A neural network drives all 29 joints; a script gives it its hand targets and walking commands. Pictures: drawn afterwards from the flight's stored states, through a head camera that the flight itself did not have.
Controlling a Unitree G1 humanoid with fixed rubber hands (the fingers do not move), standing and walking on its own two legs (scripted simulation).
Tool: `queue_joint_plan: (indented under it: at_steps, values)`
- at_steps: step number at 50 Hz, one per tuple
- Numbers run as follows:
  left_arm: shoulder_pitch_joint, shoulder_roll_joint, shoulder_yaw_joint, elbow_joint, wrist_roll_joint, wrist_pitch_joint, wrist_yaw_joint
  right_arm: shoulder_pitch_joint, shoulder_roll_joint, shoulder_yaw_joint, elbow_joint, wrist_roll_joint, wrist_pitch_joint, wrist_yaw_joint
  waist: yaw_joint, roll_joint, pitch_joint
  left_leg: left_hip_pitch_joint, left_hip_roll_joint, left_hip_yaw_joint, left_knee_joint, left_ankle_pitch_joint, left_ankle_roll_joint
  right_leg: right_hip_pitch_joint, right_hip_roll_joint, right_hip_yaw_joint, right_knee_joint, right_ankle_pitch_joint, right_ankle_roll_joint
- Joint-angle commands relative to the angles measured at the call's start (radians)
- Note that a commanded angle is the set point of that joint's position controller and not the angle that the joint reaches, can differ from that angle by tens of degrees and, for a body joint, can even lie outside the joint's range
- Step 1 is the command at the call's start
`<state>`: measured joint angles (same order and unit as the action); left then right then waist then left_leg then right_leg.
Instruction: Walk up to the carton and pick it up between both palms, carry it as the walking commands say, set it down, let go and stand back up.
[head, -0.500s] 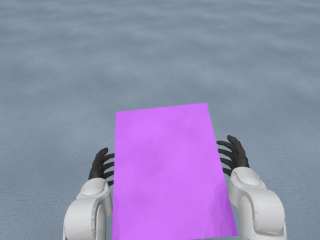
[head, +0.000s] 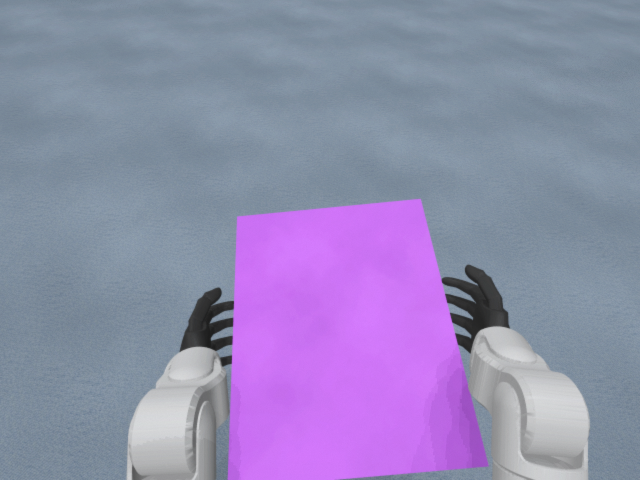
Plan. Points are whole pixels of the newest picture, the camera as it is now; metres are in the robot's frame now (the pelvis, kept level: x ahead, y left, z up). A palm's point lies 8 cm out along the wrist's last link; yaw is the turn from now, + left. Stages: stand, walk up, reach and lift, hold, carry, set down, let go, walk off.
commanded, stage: carry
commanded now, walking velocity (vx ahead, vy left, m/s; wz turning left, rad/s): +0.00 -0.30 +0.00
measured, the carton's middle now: (341, 345) +0.30 +0.00 +0.02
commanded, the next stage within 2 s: none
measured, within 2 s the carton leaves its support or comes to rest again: neither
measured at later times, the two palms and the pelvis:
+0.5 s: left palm (412, 350) +0.25 -0.07 +0.10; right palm out of the picture +0.24 -0.37 +0.09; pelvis -0.01 -0.20 +0.01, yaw -2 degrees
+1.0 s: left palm (578, 384) +0.23 -0.24 +0.09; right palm out of the picture +0.24 -0.54 +0.12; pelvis -0.02 -0.39 +0.02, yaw -1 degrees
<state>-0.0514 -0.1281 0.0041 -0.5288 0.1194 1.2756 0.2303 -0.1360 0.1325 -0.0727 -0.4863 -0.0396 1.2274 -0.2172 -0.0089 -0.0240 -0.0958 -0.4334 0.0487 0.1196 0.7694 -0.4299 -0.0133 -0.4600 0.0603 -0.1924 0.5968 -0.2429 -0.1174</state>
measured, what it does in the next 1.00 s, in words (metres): steps to the right: left foot, then right foot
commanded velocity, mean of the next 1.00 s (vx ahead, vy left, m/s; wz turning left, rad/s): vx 0.00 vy -0.30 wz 0.00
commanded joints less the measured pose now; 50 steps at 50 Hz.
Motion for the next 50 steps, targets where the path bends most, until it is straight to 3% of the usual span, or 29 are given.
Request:
queue_joint_plan:
  at_steps: [1,2,3,4,5,7,8,14,17,19,20,22,23,25,26,28,29,30,36,38,39,40,41,42,43,44,45,47,50]
  values:
    - [-0.463,-0.948,-0.604,-0.11,-0.401,-0.04,-0.233,-0.262,0.921,0.586,-0.022,0.298,0.011,0.272,-0.017,0.32,-0.253,0.444,0.483,-0.484,-0.459,0.626,0.154,-0.23,-0.155,0.13,0.266,-0.176,0.112]
    - [-0.467,-0.921,-0.595,-0.136,-0.396,-0.048,-0.238,-0.214,0.93,0.584,0.013,0.304,0.012,0.274,-0.017,0.328,-0.267,0.428,0.619,-0.598,-0.38,0.892,0.277,-0.321,-0.113,0.215,0.501,-0.314,0.143]
    - [-0.553,-0.916,-0.622,-0.17,-0.414,-0.053,-0.238,-0.195,0.945,0.584,0.051,0.297,0.012,0.275,-0.02,0.196,-0.192,0.397,0.543,-0.539,-0.358,0.992,0.297,-0.362,-0.13,0.237,0.575,-0.295,0.169]
    - [-0.545,-0.906,-0.625,-0.177,-0.418,-0.055,-0.246,-0.229,0.915,0.583,-0.018,0.282,0.008,0.278,-0.015,0.057,-0.145,0.298,0.457,-0.412,-0.389,0.832,0.224,-0.29,-0.149,0.261,0.607,-0.245,0.182]
    - [-0.538,-0.957,-0.637,-0.128,-0.432,-0.055,-0.246,-0.243,0.916,0.555,-0.032,0.271,-0.003,0.273,-0.009,0.054,-0.161,0.321,0.389,-0.31,-0.419,0.663,0.161,-0.307,-0.13,0.222,0.6,-0.173,0.183]
    - [-0.532,-1.005,-0.65,-0.145,-0.433,-0.063,-0.249,-0.308,0.97,0.595,-0.064,0.313,-0.021,0.289,-0.004,0.202,-0.133,0.368,0.318,-0.213,-0.393,0.648,0.122,-0.329,-0.116,0.18,0.534,-0.116,0.206]
    - [-0.527,-0.973,-0.654,-0.153,-0.427,-0.066,-0.252,-0.296,0.939,0.604,-0.079,0.304,-0.021,0.285,-0.005,0.138,-0.142,0.345,0.325,-0.201,-0.414,0.625,0.12,-0.287,-0.117,0.166,0.521,-0.125,0.206]
    - [-0.497,-0.954,-0.642,-0.169,-0.41,-0.063,-0.225,-0.278,0.892,0.577,-0.136,0.304,-0.024,0.275,-0.015,0.321,-0.209,0.421,0.319,-0.159,-0.369,0.813,0.08,-0.17,-0.103,0.099,0.278,-0.107,0.229]
    - [-0.414,-0.909,-0.603,-0.135,-0.39,-0.05,-0.223,-0.253,0.893,0.611,-0.134,0.312,-0.006,0.272,-0.021,0.311,-0.273,0.443,0.311,-0.11,-0.315,0.792,0.027,-0.03,-0.1,0.111,0.014,-0.069,0.213]
    - [-0.446,-0.914,-0.632,-0.157,-0.415,-0.041,-0.23,-0.226,0.888,0.589,-0.117,0.293,0.003,0.273,-0.016,0.319,-0.271,0.408,0.252,-0.046,-0.212,0.81,-0.025,0.094,-0.049,-0.016,-0.215,0.104,0.207]
    - [-0.356,-0.882,-0.57,-0.072,-0.373,-0.03,-0.235,-0.263,0.863,0.619,-0.133,0.299,0.01,0.268,-0.001,0.259,-0.297,0.248,0.224,-0.042,-0.132,0.598,-0.067,0.294,-0.113,0.084,-0.245,0.14,0.178]
    - [-0.354,-0.836,-0.523,-0.07,-0.37,-0.037,-0.245,-0.227,0.889,0.657,-0.091,0.29,0.029,0.256,0.004,-0.453,-0.301,-0.251,0.026,0.007,0.317,-0.307,-0.088,0.541,-0.365,0.394,-0.186,0.606,0.037]
    - [-0.389,-0.862,-0.513,-0.109,-0.366,-0.064,-0.254,-0.343,0.928,0.719,-0.148,0.347,0.019,0.278,0.009,-0.429,-0.3,-0.214,0.041,-0.06,0.472,-0.299,-0.063,0.394,-0.398,0.39,-0.182,0.537,-0.04]
    - [-0.432,-0.95,-0.523,-0.12,-0.379,-0.076,-0.264,-0.403,0.998,0.73,-0.138,0.372,0.007,0.283,0.012,-0.197,-0.237,-0.225,0.045,-0.093,0.584,-0.133,-0.031,0.356,-0.283,0.194,-0.172,0.34,-0.031]
    - [-0.411,-0.973,-0.517,-0.119,-0.375,-0.09,-0.27,-0.465,1.009,0.765,-0.213,0.396,-0.01,0.286,0.007,-0.204,-0.279,-0.177,0.046,-0.085,0.602,-0.066,-0.037,0.354,-0.242,0.121,-0.118,0.417,-0.018]
    - [-0.401,-0.982,-0.506,-0.161,-0.386,-0.114,-0.269,-0.433,1.04,0.789,-0.2,0.411,-0.019,0.285,0.016,-0.232,-0.291,-0.223,0.049,-0.06,0.598,-0.042,-0.042,0.394,-0.276,0.207,-0.124,0.468,-0.04]
    - [-0.415,-1.004,-0.519,-0.145,-0.395,-0.106,-0.27,-0.417,1.053,0.758,-0.177,0.402,-0.02,0.28,0.017,-0.086,-0.315,-0.189,0.032,-0.047,0.509,-0.066,-0.034,0.422,-0.268,0.227,-0.147,0.347,-0.032]
    - [-0.489,-0.982,-0.573,-0.239,-0.419,-0.122,-0.26,-0.28,1.027,0.712,-0.117,0.365,-0.027,0.28,0.013,-0.048,-0.335,-0.17,0.03,-0.052,0.444,-0.08,-0.033,0.389,-0.294,0.247,-0.154,0.316,-0.074]
    - [-0.446,-0.931,-0.579,-0.144,-0.387,-0.069,-0.248,-0.262,0.908,0.622,-0.056,0.323,-0.005,0.274,0.013,-0.032,-0.204,-0.065,0.012,-0.02,0.016,-0.076,0.004,0.297,-0.308,0.312,-0.165,0.441,-0.115]
    - [-0.375,-0.873,-0.571,-0.118,-0.365,-0.049,-0.24,-0.184,0.889,0.612,0.016,0.301,0.015,0.278,0.013,-0.062,-0.241,0.146,0.013,0.015,-0.118,-0.023,0.03,0.173,-0.286,0.329,-0.22,0.405,-0.021]
    - [-0.397,-0.896,-0.572,-0.118,-0.375,-0.041,-0.242,-0.212,0.904,0.604,-0.013,0.296,0.011,0.267,-0.006,-0.126,-0.267,0.308,0.039,0.018,-0.221,0.002,0.042,0.037,-0.246,0.27,-0.193,0.5,0.125]
    - [-0.433,-0.923,-0.578,-0.1,-0.391,-0.027,-0.24,-0.193,0.927,0.578,-0.005,0.274,0.012,0.259,-0.039,-0.037,-0.259,0.492,0.12,-0.02,-0.4,0.193,0.081,-0.124,-0.19,0.169,-0.123,0.486,0.219]
    - [-0.47,-0.93,-0.61,-0.114,-0.398,-0.02,-0.247,-0.197,0.913,0.558,-0.027,0.264,0.002,0.25,-0.064,0.371,-0.264,0.498,0.578,-0.491,-0.623,0.239,0.273,-0.329,-0.072,0.052,0.425,0.068,0.35]
    - [-0.513,-0.929,-0.602,-0.097,-0.388,-0.006,-0.244,-0.224,0.935,0.543,0.014,0.263,0.012,0.246,-0.037,0.602,-0.18,0.338,0.834,-0.789,-0.581,0.438,0.386,-0.46,-0.161,0.365,1.026,-0.398,0.291]
    - [-0.517,-0.923,-0.588,-0.104,-0.407,-0.021,-0.253,-0.217,0.98,0.576,0.028,0.277,0.015,0.253,-0.022,0.305,-0.125,0.195,0.633,-0.543,-0.507,0.464,0.316,-0.344,-0.203,0.528,1.045,-0.371,0.239]
    - [-0.518,-0.925,-0.6,-0.163,-0.42,-0.057,-0.248,-0.302,0.974,0.598,-0.051,0.29,-0.002,0.259,0.001,0.046,-0.164,0.278,0.468,-0.368,-0.435,0.438,0.177,-0.349,-0.184,0.445,0.899,-0.219,0.189]
    - [-0.509,-0.984,-0.613,-0.154,-0.438,-0.064,-0.252,-0.351,0.982,0.605,-0.091,0.298,-0.008,0.273,0.005,-0.067,-0.15,0.367,0.338,-0.164,-0.374,0.509,0.076,-0.369,-0.159,0.346,0.668,-0.141,0.186]
    - [-0.558,-0.983,-0.624,-0.166,-0.424,-0.085,-0.24,-0.361,0.976,0.612,-0.102,0.318,-0.033,0.274,-0.007,0.119,-0.125,0.395,0.282,-0.083,-0.32,0.852,0.064,-0.301,-0.055,0.116,0.47,-0.155,0.217]
    - [-0.5,-0.988,-0.656,-0.18,-0.432,-0.092,-0.225,-0.287,0.925,0.585,-0.14,0.313,-0.039,0.272,-0.01,0.316,-0.201,0.342,0.271,-0.076,-0.369,0.814,0.04,-0.139,-0.069,0.075,0.301,-0.118,0.233]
